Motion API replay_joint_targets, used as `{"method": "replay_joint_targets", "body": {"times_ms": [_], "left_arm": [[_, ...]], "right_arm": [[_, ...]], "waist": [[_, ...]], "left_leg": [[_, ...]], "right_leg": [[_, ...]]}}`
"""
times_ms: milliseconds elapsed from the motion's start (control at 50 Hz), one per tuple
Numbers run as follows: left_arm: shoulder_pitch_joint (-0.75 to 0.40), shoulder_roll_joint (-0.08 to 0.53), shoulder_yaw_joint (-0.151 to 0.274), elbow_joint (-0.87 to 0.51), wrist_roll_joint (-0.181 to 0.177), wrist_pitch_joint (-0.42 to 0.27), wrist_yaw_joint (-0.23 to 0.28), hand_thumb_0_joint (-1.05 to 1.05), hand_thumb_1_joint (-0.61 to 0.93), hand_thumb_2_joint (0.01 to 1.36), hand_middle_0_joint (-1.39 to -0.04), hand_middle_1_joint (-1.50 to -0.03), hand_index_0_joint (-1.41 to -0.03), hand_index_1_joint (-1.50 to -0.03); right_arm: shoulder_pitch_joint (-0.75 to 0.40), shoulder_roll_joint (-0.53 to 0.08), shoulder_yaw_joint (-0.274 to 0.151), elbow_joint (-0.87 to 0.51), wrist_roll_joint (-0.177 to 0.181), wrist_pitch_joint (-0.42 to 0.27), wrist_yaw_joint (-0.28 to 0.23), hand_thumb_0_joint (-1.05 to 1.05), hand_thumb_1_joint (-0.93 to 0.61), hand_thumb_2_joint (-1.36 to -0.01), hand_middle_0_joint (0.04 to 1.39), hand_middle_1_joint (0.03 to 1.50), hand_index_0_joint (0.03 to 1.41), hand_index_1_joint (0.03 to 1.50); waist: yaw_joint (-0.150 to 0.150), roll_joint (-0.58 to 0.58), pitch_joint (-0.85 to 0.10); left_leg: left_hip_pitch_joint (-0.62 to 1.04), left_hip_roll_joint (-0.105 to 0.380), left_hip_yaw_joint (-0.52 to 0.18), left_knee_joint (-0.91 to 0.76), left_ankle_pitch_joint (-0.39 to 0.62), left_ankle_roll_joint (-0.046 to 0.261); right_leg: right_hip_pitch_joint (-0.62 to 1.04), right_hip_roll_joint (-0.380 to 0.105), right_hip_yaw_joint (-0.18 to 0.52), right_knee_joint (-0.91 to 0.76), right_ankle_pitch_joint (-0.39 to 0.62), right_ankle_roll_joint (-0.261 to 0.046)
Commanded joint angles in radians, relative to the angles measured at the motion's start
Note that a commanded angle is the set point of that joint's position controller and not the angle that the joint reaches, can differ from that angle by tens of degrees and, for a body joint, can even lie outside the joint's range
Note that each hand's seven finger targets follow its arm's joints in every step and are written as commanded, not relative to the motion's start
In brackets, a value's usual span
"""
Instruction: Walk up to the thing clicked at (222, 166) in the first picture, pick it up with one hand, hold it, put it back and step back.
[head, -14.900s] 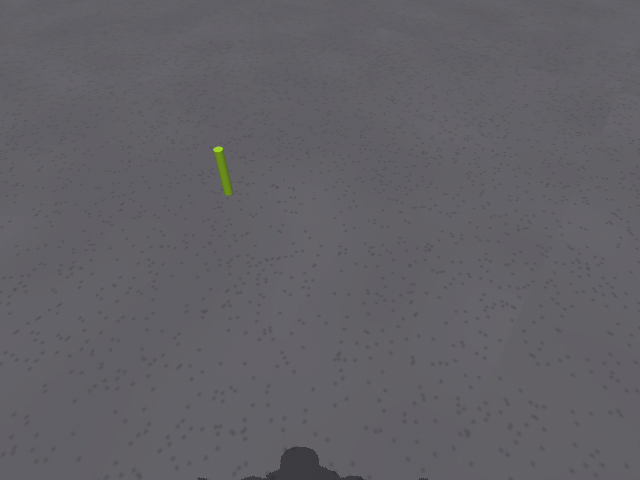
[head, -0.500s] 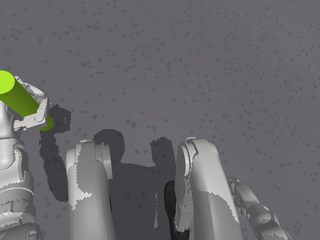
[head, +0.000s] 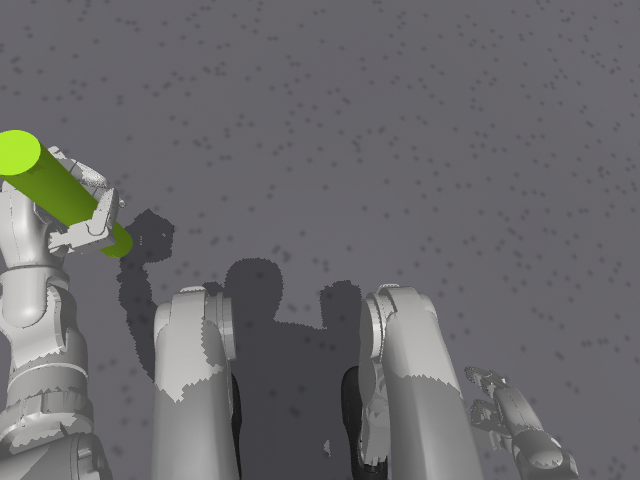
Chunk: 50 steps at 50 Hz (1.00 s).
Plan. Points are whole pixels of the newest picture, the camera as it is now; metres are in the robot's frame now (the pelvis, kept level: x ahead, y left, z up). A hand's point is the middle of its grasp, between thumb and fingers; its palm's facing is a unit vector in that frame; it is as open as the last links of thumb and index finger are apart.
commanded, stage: settle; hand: left
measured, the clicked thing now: (79, 210) +0.40 +0.28 -0.03
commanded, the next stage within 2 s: lift in 0.48 s
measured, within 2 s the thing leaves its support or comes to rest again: neither
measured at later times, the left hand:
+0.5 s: hand (88, 194) +0.41 +0.26 +0.00, palm faces +0.20 -0.98 -0.01, open 5.1 cm
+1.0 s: hand (65, 182) +0.40 +0.26 +0.06, palm faces +0.16 -0.99 -0.03, open 5.1 cm
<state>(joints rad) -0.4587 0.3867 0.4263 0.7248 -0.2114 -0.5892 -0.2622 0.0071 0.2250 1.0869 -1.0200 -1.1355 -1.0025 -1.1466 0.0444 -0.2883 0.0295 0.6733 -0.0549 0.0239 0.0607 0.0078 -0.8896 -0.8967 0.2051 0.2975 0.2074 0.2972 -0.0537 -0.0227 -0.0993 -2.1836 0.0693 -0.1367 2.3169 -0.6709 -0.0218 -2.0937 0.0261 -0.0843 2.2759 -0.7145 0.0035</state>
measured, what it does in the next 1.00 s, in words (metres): rises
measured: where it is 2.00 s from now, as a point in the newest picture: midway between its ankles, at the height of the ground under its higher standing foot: (295, 451)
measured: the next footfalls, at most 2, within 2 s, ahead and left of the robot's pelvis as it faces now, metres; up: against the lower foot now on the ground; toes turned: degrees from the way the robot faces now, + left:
none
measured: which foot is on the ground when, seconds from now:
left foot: down 0.00-1.00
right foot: down 0.00-1.00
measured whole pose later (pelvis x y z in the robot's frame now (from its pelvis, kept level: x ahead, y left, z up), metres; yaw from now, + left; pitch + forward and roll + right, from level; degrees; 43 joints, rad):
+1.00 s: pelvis +0.00 +0.00 +0.06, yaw +2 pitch +32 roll -4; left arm -0.43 0.35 0.39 0.65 -0.21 -0.51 -0.27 0.01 0.22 1.10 -1.03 -1.13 -1.01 -1.14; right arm 0.10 -0.26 0.00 0.66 -0.01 0.00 0.03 0.01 -0.90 -0.89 0.20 0.30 0.21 0.30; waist -0.04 0.01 -0.17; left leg -2.03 0.06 -0.09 2.13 -0.66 -0.02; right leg -1.96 0.01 -0.05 2.11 -0.71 0.00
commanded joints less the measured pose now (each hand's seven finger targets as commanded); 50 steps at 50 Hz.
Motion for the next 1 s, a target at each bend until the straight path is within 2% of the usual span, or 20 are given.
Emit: {"method": "replay_joint_targets", "body": {"times_ms": [0,40,100,200,280,400,420,540,560,580,660,700,740,760,780,820,860,880,960,980], "left_arm": [[-0.225,0.182,0.031,-0.18,-0.008,-0.065,0.003,0.0,0.645,1.325,-1.424,-1.451,-1.428,-1.453],[-0.244,0.203,0.044,-0.183,-0.002,-0.069,0.003,0.0,0.644,1.328,-1.434,-1.457,-1.438,-1.459],[-0.249,0.202,0.034,-0.191,-0.001,-0.071,-0.002,0.0,0.652,1.323,-1.422,-1.448,-1.43,-1.446],[-0.27,0.185,0.037,-0.166,-0.002,-0.071,-0.001,0.0,0.65,1.338,-1.409,-1.456,-1.421,-1.451],[-0.275,0.19,0.043,-0.145,-0.001,-0.072,-0.002,0.0,0.639,1.33,-1.403,-1.444,-1.415,-1.439],[-0.305,0.189,0.037,-0.126,0.003,-0.075,-0.003,0.0,0.633,1.323,-1.39,-1.435,-1.407,-1.427],[-0.297,0.198,0.051,-0.13,0.002,-0.075,-0.003,0.0,0.618,1.328,-1.391,-1.443,-1.408,-1.434],[-0.315,0.2,0.049,-0.121,0.005,-0.077,-0.001,0.0,0.603,1.329,-1.367,-1.427,-1.384,-1.421],[-0.312,0.18,0.033,-0.11,0.009,-0.074,-0.003,0.0,0.595,1.326,-1.372,-1.431,-1.391,-1.422],[-0.31,0.189,0.044,-0.108,0.009,-0.075,-0.002,0.0,0.617,1.269,-1.354,-1.452,-1.39,-1.42],[-0.301,0.201,0.044,-0.142,0.016,-0.071,-0.005,0.0,0.628,1.286,-1.335,-1.432,-1.368,-1.405],[-0.317,0.193,0.025,-0.166,0.012,-0.065,-0.011,0.0,0.625,1.286,-1.334,-1.431,-1.367,-1.403],[-0.269,0.212,0.046,-0.161,0.014,-0.053,-0.013,0.0,0.638,1.273,-1.341,-1.423,-1.373,-1.395],[-0.275,0.202,0.027,-0.192,0.015,-0.049,-0.018,0.0,0.629,1.27,-1.34,-1.425,-1.376,-1.394],[-0.284,0.214,0.039,-0.224,0.007,-0.046,-0.016,0.0,0.637,1.277,-1.333,-1.424,-1.369,-1.393],[-0.272,0.186,0.02,-0.238,-0.004,-0.029,-0.017,0.0,0.621,1.283,-1.333,-1.435,-1.371,-1.402],[-0.237,0.185,0.029,-0.26,-0.009,-0.013,-0.01,0.0,0.636,1.292,-1.352,-1.448,-1.393,-1.414],[-0.23,0.172,0.005,-0.277,-0.007,-0.005,-0.011,0.0,0.64,1.284,-1.347,-1.442,-1.389,-1.406],[-0.228,0.151,-0.02,-0.36,-0.017,0.022,-0.005,0.0,0.658,1.288,-1.344,-1.436,-1.385,-1.4],[-0.206,0.152,-0.012,-0.358,-0.025,0.031,-0.002,0.0,0.653,1.278,-1.348,-1.432,-1.39,-1.395]], "right_arm": [[0.08,-0.197,-0.077,-0.074,-0.001,-0.029,-0.021,0.0,-0.881,-0.895,0.2,0.3,0.2,0.3],[0.083,-0.198,-0.081,-0.075,-0.001,-0.033,-0.022,0.0,-0.886,-0.896,0.2,0.3,0.2,0.3],[0.093,-0.193,-0.08,-0.073,-0.001,-0.037,-0.025,0.0,-0.879,-0.894,0.2,0.3,0.2,0.3],[0.101,-0.19,-0.081,-0.064,-0.002,-0.043,-0.028,0.0,-0.881,-0.895,0.2,0.3,0.2,0.3],[0.109,-0.182,-0.082,-0.067,-0.002,-0.046,-0.029,0.0,-0.88,-0.894,0.2,0.3,0.2,0.3],[0.108,-0.182,-0.083,-0.065,-0.002,-0.049,-0.032,0.0,-0.88,-0.893,0.2,0.3,0.2,0.3],[0.118,-0.185,-0.086,-0.067,-0.001,-0.05,-0.03,0.0,-0.88,-0.893,0.2,0.3,0.2,0.3],[0.12,-0.175,-0.083,-0.063,-0.002,-0.051,-0.032,0.0,-0.879,-0.893,0.2,0.3,0.2,0.3],[0.12,-0.178,-0.085,-0.065,-0.001,-0.052,-0.032,0.0,-0.879,-0.893,0.2,0.3,0.2,0.3],[0.13,-0.177,-0.084,-0.057,-0.001,-0.052,-0.031,0.0,-0.909,-0.898,0.2,0.3,0.2,0.3],[0.125,-0.173,-0.089,-0.069,-0.003,-0.048,-0.034,0.0,-0.897,-0.896,0.2,0.3,0.2,0.3],[0.122,-0.176,-0.091,-0.068,0.004,-0.048,-0.036,0.0,-0.897,-0.895,0.2,0.3,0.2,0.3],[0.128,-0.178,-0.096,-0.074,0.009,-0.049,-0.04,0.0,-0.9,-0.895,0.2,0.3,0.2,0.3],[0.127,-0.177,-0.096,-0.078,0.012,-0.048,-0.04,0.0,-0.895,-0.894,0.2,0.3,0.2,0.3],[0.124,-0.181,-0.096,-0.082,0.015,-0.048,-0.041,0.0,-0.893,-0.893,0.2,0.3,0.2,0.3],[0.126,-0.173,-0.097,-0.088,0.022,-0.049,-0.045,0.0,-0.897,-0.894,0.2,0.3,0.2,0.3],[0.124,-0.173,-0.097,-0.099,0.03,-0.05,-0.048,0.0,-0.891,-0.892,0.2,0.3,0.2,0.3],[0.124,-0.174,-0.098,-0.101,0.033,-0.049,-0.05,0.0,-0.891,-0.892,0.2,0.3,0.2,0.3],[0.114,-0.165,-0.099,-0.116,0.047,-0.052,-0.057,0.0,-0.889,-0.891,0.2,0.3,0.2,0.3],[0.115,-0.163,-0.1,-0.123,0.051,-0.052,-0.06,0.0,-0.89,-0.891,0.2,0.3,0.2,0.3]], "waist": [[-0.002,0.148,-0.588],[0.002,0.149,-0.589],[0.007,0.151,-0.624],[0.0,0.163,-0.622],[0.0,0.118,-0.626],[-0.002,0.131,-0.619],[0.0,0.129,-0.643],[0.006,0.118,-0.649],[-0.001,0.12,-0.644],[-0.002,0.128,-0.641],[0.012,0.131,-0.691],[0.004,0.139,-0.659],[0.015,0.117,-0.683],[0.008,0.135,-0.681],[0.02,0.144,-0.682],[0.014,0.134,-0.69],[0.02,0.129,-0.688],[0.016,0.147,-0.671],[0.013,0.144,-0.654],[0.016,0.136,-0.655]], "left_leg": [[0.443,-0.025,0.069,-0.287,0.077,0.043],[0.46,-0.024,0.067,-0.302,0.05,0.044],[0.468,-0.027,0.075,-0.307,0.076,0.043],[0.505,-0.027,0.074,-0.313,0.096,0.041],[0.465,-0.03,0.086,-0.316,0.096,0.047],[0.481,-0.031,0.089,-0.331,0.07,0.047],[0.491,-0.032,0.086,-0.334,0.083,0.045],[0.489,-0.032,0.097,-0.333,0.112,0.048],[0.511,-0.031,0.09,-0.339,0.11,0.047],[0.512,-0.031,0.091,-0.338,0.121,0.045],[0.534,-0.033,0.101,-0.349,0.138,0.048],[0.529,-0.032,0.097,-0.366,0.103,0.048],[0.548,-0.033,0.097,-0.375,0.116,0.051],[0.554,-0.035,0.094,-0.391,0.101,0.049],[0.57,-0.034,0.089,-0.408,0.089,0.048],[0.583,-0.033,0.092,-0.413,0.109,0.049],[0.598,-0.034,0.083,-0.439,0.093,0.047],[0.616,-0.033,0.077,-0.458,0.08,0.045],[0.645,-0.03,0.064,-0.505,0.045,0.043],[0.645,-0.032,0.067,-0.516,0.041,0.044]], "right_leg": [[0.282,0.026,-0.033,-0.275,0.139,-0.047],[0.269,0.027,-0.031,-0.288,0.111,-0.048],[0.309,0.023,-0.025,-0.291,0.134,-0.047],[0.291,0.02,-0.024,-0.296,0.153,-0.047],[0.341,0.018,-0.013,-0.321,0.148,-0.041],[0.322,0.016,-0.006,-0.335,0.117,-0.044],[0.334,0.017,-0.01,-0.33,0.131,-0.045],[0.37,0.014,0.005,-0.347,0.158,-0.04],[0.339,0.016,-0.003,-0.341,0.154,-0.045],[0.346,0.016,-0.005,-0.335,0.165,-0.045],[0.395,0.013,0.007,-0.36,0.18,-0.042],[0.369,0.013,0.005,-0.367,0.148,-0.044],[0.398,0.014,0.008,-0.385,0.156,-0.042],[0.394,0.012,0.003,-0.385,0.143,-0.045],[0.389,0.012,0.001,-0.387,0.132,-0.048],[0.415,0.011,0.009,-0.414,0.151,-0.044],[0.409,0.01,0.003,-0.424,0.137,-0.046],[0.395,0.009,0.003,-0.431,0.127,-0.048],[0.407,0.006,0.01,-0.475,0.106,-0.047],[0.427,0.004,0.014,-0.494,0.099,-0.045]]}}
